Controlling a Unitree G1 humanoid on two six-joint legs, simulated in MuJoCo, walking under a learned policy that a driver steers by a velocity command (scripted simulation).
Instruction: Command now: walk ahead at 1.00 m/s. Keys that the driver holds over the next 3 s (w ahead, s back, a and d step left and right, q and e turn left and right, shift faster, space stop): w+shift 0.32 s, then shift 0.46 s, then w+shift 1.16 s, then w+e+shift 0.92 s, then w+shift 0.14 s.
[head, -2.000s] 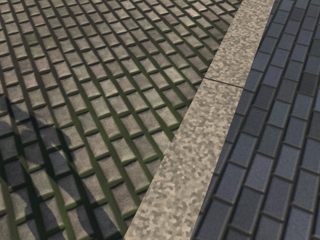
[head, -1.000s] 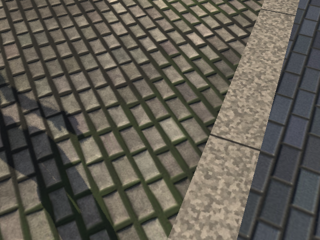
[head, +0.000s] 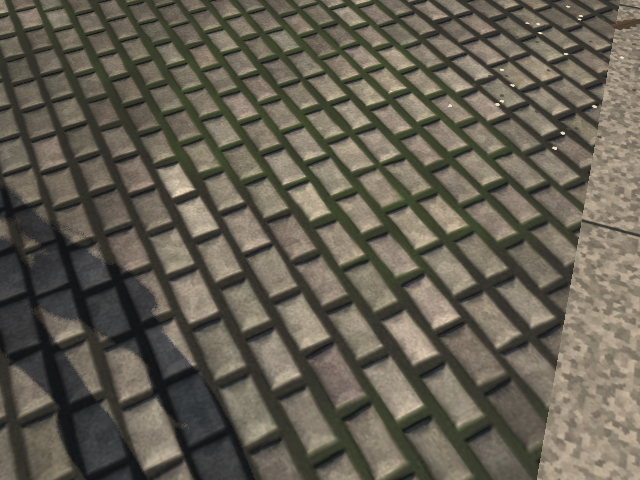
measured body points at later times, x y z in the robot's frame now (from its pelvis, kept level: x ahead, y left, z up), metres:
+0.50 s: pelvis +0.47 -0.04 +0.01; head +0.50 -0.04 +0.46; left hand +0.46 +0.23 -0.13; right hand +0.59 -0.30 -0.11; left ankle +0.48 +0.09 -0.65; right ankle +0.47 -0.11 -0.73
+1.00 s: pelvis +0.69 -0.01 +0.01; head +0.68 -0.02 +0.46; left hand +0.76 +0.24 -0.13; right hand +0.71 -0.28 -0.13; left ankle +0.76 +0.05 -0.73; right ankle +0.68 -0.15 -0.70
